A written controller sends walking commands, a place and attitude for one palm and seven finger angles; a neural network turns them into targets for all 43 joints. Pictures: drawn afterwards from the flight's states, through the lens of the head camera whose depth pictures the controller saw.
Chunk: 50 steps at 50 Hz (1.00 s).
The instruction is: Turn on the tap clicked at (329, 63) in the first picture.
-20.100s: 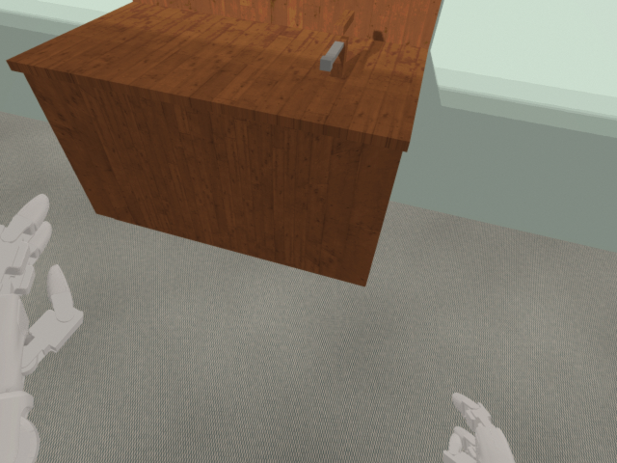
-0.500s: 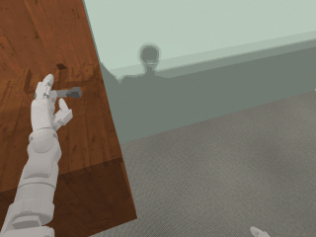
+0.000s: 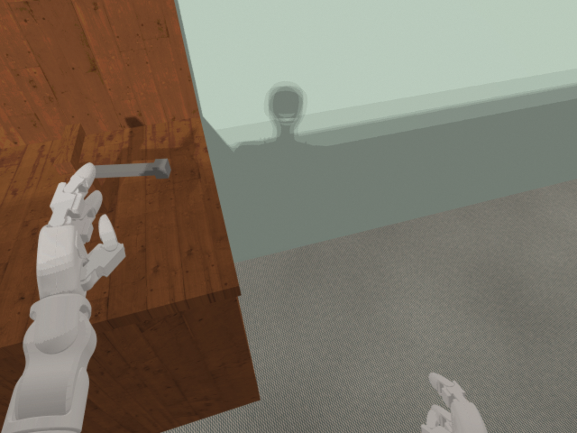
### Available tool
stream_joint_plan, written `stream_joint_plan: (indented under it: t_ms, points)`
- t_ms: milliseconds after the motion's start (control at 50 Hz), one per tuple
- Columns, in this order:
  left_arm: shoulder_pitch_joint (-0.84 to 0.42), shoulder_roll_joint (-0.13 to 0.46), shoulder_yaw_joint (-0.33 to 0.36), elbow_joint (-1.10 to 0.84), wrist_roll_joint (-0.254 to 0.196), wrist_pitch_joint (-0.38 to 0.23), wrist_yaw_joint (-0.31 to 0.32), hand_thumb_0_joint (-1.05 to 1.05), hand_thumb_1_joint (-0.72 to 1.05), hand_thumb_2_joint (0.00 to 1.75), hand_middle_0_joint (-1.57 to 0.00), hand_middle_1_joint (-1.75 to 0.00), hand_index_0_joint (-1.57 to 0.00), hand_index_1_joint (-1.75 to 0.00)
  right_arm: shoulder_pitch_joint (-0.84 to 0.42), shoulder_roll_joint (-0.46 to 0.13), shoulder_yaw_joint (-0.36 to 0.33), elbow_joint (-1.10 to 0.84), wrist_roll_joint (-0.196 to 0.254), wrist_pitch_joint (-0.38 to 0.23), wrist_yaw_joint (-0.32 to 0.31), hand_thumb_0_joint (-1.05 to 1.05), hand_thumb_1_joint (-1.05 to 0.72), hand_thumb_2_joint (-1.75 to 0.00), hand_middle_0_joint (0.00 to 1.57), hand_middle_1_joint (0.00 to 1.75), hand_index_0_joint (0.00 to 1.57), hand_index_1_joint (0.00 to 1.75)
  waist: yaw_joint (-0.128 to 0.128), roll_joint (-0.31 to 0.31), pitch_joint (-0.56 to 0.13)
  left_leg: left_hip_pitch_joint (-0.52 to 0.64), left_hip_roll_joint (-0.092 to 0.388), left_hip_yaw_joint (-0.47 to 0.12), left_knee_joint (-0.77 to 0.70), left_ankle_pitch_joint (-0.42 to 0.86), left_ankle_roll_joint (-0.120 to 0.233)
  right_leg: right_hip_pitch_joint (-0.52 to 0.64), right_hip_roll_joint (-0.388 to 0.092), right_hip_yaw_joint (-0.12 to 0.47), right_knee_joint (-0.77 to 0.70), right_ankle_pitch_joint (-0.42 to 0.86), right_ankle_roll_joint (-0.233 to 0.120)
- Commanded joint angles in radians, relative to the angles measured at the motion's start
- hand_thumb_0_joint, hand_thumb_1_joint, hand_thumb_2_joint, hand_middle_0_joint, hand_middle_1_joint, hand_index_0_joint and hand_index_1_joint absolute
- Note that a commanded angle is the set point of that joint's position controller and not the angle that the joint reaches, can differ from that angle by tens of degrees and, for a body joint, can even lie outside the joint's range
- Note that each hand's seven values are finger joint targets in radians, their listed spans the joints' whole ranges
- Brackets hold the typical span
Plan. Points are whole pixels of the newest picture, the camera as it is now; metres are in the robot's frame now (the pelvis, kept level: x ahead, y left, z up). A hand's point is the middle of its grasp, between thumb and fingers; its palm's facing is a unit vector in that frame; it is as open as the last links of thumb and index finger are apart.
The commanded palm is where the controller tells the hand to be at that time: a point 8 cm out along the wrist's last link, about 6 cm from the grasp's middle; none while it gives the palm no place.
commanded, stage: draw the hand back beside the body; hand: left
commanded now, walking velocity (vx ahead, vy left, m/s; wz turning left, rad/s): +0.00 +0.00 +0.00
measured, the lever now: (161, 168) +0.55 +0.32 +0.07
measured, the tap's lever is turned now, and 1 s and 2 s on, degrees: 76 76 76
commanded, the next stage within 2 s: step back with the hand held close in 0.52 s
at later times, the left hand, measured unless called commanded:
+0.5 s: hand (102, 285) +0.22 +0.24 +0.16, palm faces +0.46 -0.84 -0.28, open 7.4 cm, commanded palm +0.18 +0.27 +0.17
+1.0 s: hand (78, 323) +0.18 +0.25 +0.15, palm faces +0.42 -0.81 -0.41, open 7.4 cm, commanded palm +0.13 +0.28 +0.17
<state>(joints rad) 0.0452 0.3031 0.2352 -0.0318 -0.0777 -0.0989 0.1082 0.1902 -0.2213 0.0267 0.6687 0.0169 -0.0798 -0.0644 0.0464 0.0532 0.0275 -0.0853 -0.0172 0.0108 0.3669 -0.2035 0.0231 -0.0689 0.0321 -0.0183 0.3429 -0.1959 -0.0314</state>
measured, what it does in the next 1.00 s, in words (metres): stands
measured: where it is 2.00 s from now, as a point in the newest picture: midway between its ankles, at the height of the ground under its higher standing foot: outside the picture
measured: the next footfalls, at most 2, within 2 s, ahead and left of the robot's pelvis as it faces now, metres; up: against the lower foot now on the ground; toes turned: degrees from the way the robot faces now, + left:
right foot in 1.92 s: -0.23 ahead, -0.09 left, +0.00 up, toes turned -1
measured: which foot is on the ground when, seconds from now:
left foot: down 0.00-1.00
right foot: down 0.00-1.00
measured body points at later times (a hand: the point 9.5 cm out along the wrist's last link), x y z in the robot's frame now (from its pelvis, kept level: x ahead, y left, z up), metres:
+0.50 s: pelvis +0.00 -0.02 +0.00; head -0.02 -0.04 +0.45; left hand +0.19 +0.28 +0.17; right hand +0.21 -0.23 -0.08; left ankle +0.00 +0.10 -0.75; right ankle +0.00 -0.10 -0.75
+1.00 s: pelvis -0.03 +0.00 -0.01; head -0.03 -0.03 +0.44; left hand +0.15 +0.29 +0.17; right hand +0.16 -0.25 -0.09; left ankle +0.00 +0.10 -0.75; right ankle +0.00 -0.10 -0.75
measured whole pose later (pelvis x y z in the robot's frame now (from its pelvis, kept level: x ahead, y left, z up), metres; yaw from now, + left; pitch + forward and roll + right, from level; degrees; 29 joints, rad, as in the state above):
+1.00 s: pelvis -0.03 +0.00 -0.01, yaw +1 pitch -1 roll +0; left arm 0.45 0.35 0.31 -0.41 -0.05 -0.07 0.15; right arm 0.19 -0.26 -0.01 0.58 0.02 0.00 -0.09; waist 0.01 0.06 -0.03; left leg -0.29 -0.02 0.00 0.53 -0.23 0.02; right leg -0.26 0.03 -0.04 0.51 -0.23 -0.03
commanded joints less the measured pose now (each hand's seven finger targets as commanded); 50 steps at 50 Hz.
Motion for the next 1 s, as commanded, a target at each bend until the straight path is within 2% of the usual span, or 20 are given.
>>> stream_joint_plan:
  t_ms: [0, 20, 100, 160, 200, 220, 300, 380, 440, 480, 560, 600, 620, 640, 660, 700, 760, 860, 920, 980]
  points:
    - [-0.16, 0.2, 0.096, -0.316, 0.004, -0.071, 0.01, 0.0, 0.9, 0.9, -0.2, -0.3, -0.2, -0.3, -0.144, -0.126, -0.049, -0.162, -0.007, -0.061, -0.014, 0.0, -0.9, -0.9, 0.2, 0.3, 0.2, 0.3, -0.005, 0.002, -0.162, 0.032, 0.03, -0.017, -0.06, 0.171, -0.016, 0.034, -0.011, -0.001, -0.035, 0.155, 0.003]
    - [-0.117, 0.2, 0.106, -0.327, 0.002, -0.071, 0.013, 0.0, 0.9, 0.9, -0.2, -0.3, -0.2, -0.3, -0.145, -0.124, -0.051, -0.162, -0.009, -0.063, -0.014, 0.0, -0.9, -0.9, 0.2, 0.3, 0.2, 0.3, -0.001, -0.016, -0.165, 0.029, 0.03, -0.011, -0.053, 0.187, -0.013, 0.043, -0.013, -0.002, -0.031, 0.172, 0.005]
    - [-0.015, 0.191, 0.111, -0.409, 0.006, -0.068, 0.014, 0.0, 0.9, 0.9, -0.2, -0.3, -0.2, -0.3, -0.149, -0.117, -0.052, -0.164, -0.01, -0.069, -0.01, 0.0, -0.9, -0.9, 0.2, 0.3, 0.2, 0.3, 0.001, 0.026, -0.142, 0.025, 0.03, -0.009, -0.045, 0.211, -0.018, 0.036, -0.016, -0.001, -0.029, 0.18, 0.007]
    - [0.064, 0.2, 0.136, -0.45, 0.005, -0.069, 0.02, 0.0, 0.9, 0.9, -0.2, -0.3, -0.2, -0.3, -0.148, -0.116, -0.056, -0.167, -0.014, -0.074, -0.009, 0.0, -0.9, -0.9, 0.2, 0.3, 0.2, 0.3, 0.006, -0.004, -0.141, 0.016, 0.027, -0.004, -0.036, 0.21, -0.013, 0.042, -0.017, -0.001, -0.027, 0.193, 0.008]
    - [0.11, 0.189, 0.133, -0.484, 0.005, -0.069, 0.018, 0.0, 0.9, 0.9, -0.2, -0.3, -0.2, -0.3, -0.15, -0.112, -0.055, -0.169, -0.014, -0.075, -0.009, 0.0, -0.9, -0.9, 0.2, 0.3, 0.2, 0.3, 0.005, 0.022, -0.118, 0.007, 0.027, -0.003, -0.037, 0.202, -0.014, 0.034, -0.02, -0.001, -0.029, 0.182, 0.01]
    - [0.141, 0.192, 0.141, -0.488, 0.004, -0.068, 0.02, 0.0, 0.9, 0.9, -0.2, -0.3, -0.2, -0.3, -0.15, -0.112, -0.057, -0.17, -0.015, -0.077, -0.009, 0.0, -0.9, -0.9, 0.2, 0.3, 0.2, 0.3, 0.006, 0.004, -0.109, 0.003, 0.028, -0.001, -0.033, 0.196, -0.012, 0.029, -0.02, 0.0, -0.03, 0.181, 0.011]
    - [0.068, 0.175, 0.113, -0.459, 0.012, -0.063, 0.027, 0.0, 0.9, 0.9, -0.2, -0.3, -0.2, -0.3, -0.15, -0.114, -0.058, -0.158, -0.013, -0.078, -0.018, 0.0, -0.9, -0.9, 0.2, 0.3, 0.2, 0.3, -0.014, -0.013, -0.058, -0.004, 0.025, 0.003, -0.035, 0.129, -0.005, -0.021, -0.02, 0.002, -0.044, 0.121, 0.017]
    - [0.044, 0.179, 0.113, -0.458, 0.015, -0.065, 0.031, 0.0, 0.9, 0.9, -0.2, -0.3, -0.2, -0.3, -0.158, -0.112, -0.055, -0.155, -0.013, -0.08, -0.024, 0.0, -0.9, -0.9, 0.2, 0.3, 0.2, 0.3, -0.008, 0.014, -0.081, 0.009, 0.018, 0.002, -0.031, 0.11, -0.002, -0.012, -0.023, 0.006, -0.046, 0.104, 0.014]
    - [0.073, 0.185, 0.123, -0.455, 0.01, -0.065, 0.034, 0.0, 0.9, 0.9, -0.2, -0.3, -0.2, -0.3, -0.162, -0.107, -0.051, -0.161, -0.017, -0.082, -0.024, 0.0, -0.9, -0.9, 0.2, 0.3, 0.2, 0.3, 0.004, -0.008, -0.105, 0.01, 0.017, 0.0, -0.033, 0.127, 0.001, 0.014, -0.026, 0.007, -0.039, 0.126, 0.014]
    - [0.078, 0.19, 0.128, -0.462, 0.011, -0.065, 0.033, 0.0, 0.9, 0.9, -0.2, -0.3, -0.2, -0.3, -0.164, -0.107, -0.052, -0.16, -0.017, -0.082, -0.023, 0.0, -0.9, -0.9, 0.2, 0.3, 0.2, 0.3, 0.004, 0.012, -0.104, 0.011, 0.018, 0.002, -0.033, 0.137, -0.002, 0.017, -0.026, 0.008, -0.038, 0.136, 0.014]
    - [0.102, 0.191, 0.137, -0.447, 0.005, -0.061, 0.032, 0.0, 0.9, 0.9, -0.2, -0.3, -0.2, -0.3, -0.163, -0.103, -0.049, -0.161, -0.018, -0.08, -0.019, 0.0, -0.9, -0.9, 0.2, 0.3, 0.2, 0.3, 0.007, -0.025, -0.096, -0.001, 0.017, 0.007, -0.025, 0.157, 0.002, 0.025, -0.03, 0.01, -0.035, 0.175, 0.018]
    - [0.103, 0.187, 0.135, -0.438, 0.004, -0.057, 0.029, 0.0, 0.9, 0.9, -0.2, -0.3, -0.2, -0.3, -0.163, -0.101, -0.05, -0.162, -0.017, -0.076, -0.02, 0.0, -0.9, -0.9, 0.2, 0.3, 0.2, 0.3, 0.005, -0.01, -0.084, 0.001, 0.02, 0.011, -0.027, 0.144, 0.002, 0.015, -0.031, 0.013, -0.039, 0.159, 0.021]
    - [0.308, 0.173, 0.156, -0.519, -0.003, -0.065, 0.022, 0.0, 0.9, 0.9, -0.2, -0.3, -0.2, -0.3, -0.163, -0.092, -0.054, -0.19, -0.02, -0.082, -0.011, 0.0, -0.9, -0.9, 0.2, 0.3, 0.2, 0.3, 0.033, 0.004, -0.11, 0.002, 0.025, 0.004, -0.023, 0.169, 0.0, 0.049, -0.033, 0.01, -0.025, 0.179, 0.018]
    - [0.278, 0.267, 0.24, -0.586, 0.009, -0.081, 0.021, 0.0, 0.9, 0.9, -0.2, -0.3, -0.2, -0.3, -0.162, -0.131, -0.056, -0.237, -0.013, -0.055, -0.006, 0.0, -0.9, -0.9, 0.2, 0.3, 0.2, 0.3, -0.014, -0.011, -0.066, -0.083, 0.05, -0.024, 0.057, 0.171, 0.018, -0.079, -0.09, 0.095, -0.049, 0.232, 0.02]
    - [0.359, 0.205, 0.196, -0.537, 0.013, -0.074, 0.014, 0.0, 0.9, 0.9, -0.2, -0.3, -0.2, -0.3, -0.144, -0.115, -0.056, -0.217, -0.014, -0.036, -0.006, 0.0, -0.9, -0.9, 0.2, 0.3, 0.2, 0.3, -0.023, -0.067, -0.095, -0.087, 0.052, -0.028, 0.104, 0.156, 0.011, -0.096, -0.136, 0.105, -0.042, 0.256, 0.013]
    - [0.361, 0.202, 0.186, -0.569, 0.021, -0.076, 0.02, 0.0, 0.9, 0.9, -0.2, -0.3, -0.2, -0.3, -0.129, -0.106, -0.057, -0.228, -0.012, -0.017, -0.01, 0.0, -0.9, -0.9, 0.2, 0.3, 0.2, 0.3, -0.034, -0.074, -0.161, -0.094, 0.06, -0.027, 0.144, 0.185, 0.003, -0.096, -0.176, 0.108, 0.007, 0.335, 0.0]
    - [0.353, 0.215, 0.188, -0.58, 0.025, -0.068, 0.04, 0.0, 0.9, 0.9, -0.2, -0.3, -0.2, -0.3, -0.109, -0.119, -0.067, -0.236, -0.004, 0.0, -0.022, 0.0, -0.9, -0.9, 0.2, 0.3, 0.2, 0.3, -0.045, -0.024, -0.225, -0.067, 0.071, -0.024, 0.159, 0.264, 0.002, -0.111, -0.177, 0.097, 0.063, 0.389, 0.007]
    - [0.322, 0.237, 0.194, -0.594, 0.028, -0.051, 0.056, 0.0, 0.9, 0.9, -0.2, -0.3, -0.2, -0.3, -0.117, -0.135, -0.068, -0.255, 0.001, 0.021, -0.039, 0.0, -0.9, -0.9, 0.2, 0.3, 0.2, 0.3, -0.047, -0.03, -0.204, -0.096, 0.089, -0.057, 0.144, 0.323, 0.004, -0.144, -0.138, 0.065, 0.095, 0.321, 0.019]
    - [0.329, 0.234, 0.194, -0.598, 0.031, -0.046, 0.062, 0.0, 0.9, 0.9, -0.2, -0.3, -0.2, -0.3, -0.126, -0.139, -0.066, -0.266, 0.001, 0.026, -0.041, 0.0, -0.9, -0.9, 0.2, 0.3, 0.2, 0.3, -0.039, -0.01, -0.185, -0.15, 0.105, -0.088, 0.097, 0.253, 0.011, -0.15, -0.112, 0.059, 0.104, 0.199, 0.023]
    - [0.337, 0.235, 0.2, -0.593, 0.034, -0.05, 0.066, 0.0, 0.9, 0.9, -0.2, -0.3, -0.2, -0.3, -0.128, -0.145, -0.067, -0.271, 0.0, 0.03, -0.04, 0.0, -0.9, -0.9, 0.2, 0.3, 0.2, 0.3, -0.04, -0.014, -0.152, -0.224, 0.102, -0.097, 0.068, 0.08, 0.017, -0.171, -0.106, 0.076, 0.07, 0.053, 0.022]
